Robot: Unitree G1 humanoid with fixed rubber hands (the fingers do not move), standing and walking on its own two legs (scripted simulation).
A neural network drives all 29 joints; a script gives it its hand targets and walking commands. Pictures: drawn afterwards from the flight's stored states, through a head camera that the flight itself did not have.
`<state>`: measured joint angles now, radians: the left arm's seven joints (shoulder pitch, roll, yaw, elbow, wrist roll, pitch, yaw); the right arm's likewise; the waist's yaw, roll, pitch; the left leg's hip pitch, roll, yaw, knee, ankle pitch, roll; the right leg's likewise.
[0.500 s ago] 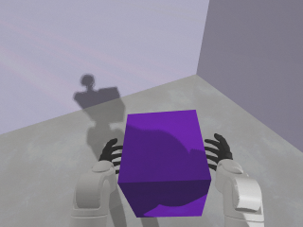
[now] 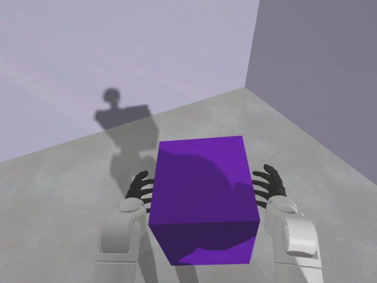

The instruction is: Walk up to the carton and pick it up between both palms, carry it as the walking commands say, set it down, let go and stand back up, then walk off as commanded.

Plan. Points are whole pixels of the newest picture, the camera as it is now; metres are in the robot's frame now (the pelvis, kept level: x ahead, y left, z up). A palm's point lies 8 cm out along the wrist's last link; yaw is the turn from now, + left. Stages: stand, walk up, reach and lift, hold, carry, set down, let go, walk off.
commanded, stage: carry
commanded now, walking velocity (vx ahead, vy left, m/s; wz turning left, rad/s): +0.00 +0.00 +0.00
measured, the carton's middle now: (205, 203) +0.33 -0.02 -0.03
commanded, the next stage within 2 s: none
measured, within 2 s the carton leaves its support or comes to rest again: neither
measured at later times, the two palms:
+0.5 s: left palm (139, 201) +0.28 +0.12 +0.06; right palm (277, 196) +0.28 -0.16 +0.07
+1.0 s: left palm (142, 190) +0.31 +0.13 +0.05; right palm (270, 186) +0.32 -0.16 +0.06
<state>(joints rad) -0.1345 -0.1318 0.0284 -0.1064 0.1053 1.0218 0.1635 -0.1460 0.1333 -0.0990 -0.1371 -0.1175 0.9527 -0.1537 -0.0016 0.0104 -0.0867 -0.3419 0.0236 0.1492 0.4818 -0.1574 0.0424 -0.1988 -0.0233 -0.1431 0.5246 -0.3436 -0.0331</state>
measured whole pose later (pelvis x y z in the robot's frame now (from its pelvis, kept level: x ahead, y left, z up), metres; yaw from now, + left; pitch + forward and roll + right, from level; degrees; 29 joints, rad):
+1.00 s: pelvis +0.04 -0.01 -0.01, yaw +0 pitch +2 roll +1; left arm -0.14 -0.13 0.04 -0.09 0.12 0.95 0.16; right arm -0.15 0.13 -0.09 -0.12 -0.13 0.90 -0.15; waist 0.00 -0.01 -0.06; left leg -0.35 0.02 0.15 0.57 -0.26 0.03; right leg -0.18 -0.04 -0.14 0.57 -0.43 -0.03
